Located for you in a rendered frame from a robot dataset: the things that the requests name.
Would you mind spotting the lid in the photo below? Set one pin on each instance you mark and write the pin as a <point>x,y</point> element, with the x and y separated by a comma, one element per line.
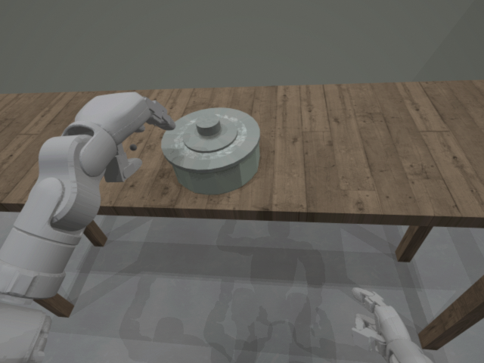
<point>186,149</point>

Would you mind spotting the pot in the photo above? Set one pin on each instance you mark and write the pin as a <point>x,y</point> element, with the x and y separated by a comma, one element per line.
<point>220,182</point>

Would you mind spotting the knob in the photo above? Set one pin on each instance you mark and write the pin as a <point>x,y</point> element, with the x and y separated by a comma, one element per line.
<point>208,124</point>

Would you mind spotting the right robot forearm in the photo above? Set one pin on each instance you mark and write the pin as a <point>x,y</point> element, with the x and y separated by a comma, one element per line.
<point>405,351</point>

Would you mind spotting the robot left upper arm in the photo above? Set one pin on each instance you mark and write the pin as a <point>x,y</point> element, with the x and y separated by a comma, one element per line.
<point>23,334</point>

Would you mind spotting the robot right hand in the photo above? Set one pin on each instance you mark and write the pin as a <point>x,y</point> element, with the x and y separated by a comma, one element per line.
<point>374,335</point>

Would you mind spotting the robot left hand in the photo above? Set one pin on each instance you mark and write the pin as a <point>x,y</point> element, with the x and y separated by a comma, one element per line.
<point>122,114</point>

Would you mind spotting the left robot forearm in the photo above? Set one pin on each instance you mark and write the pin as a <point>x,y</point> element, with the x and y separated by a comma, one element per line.
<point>63,201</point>

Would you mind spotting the table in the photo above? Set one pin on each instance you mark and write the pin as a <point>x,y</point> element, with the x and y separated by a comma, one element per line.
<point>387,153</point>

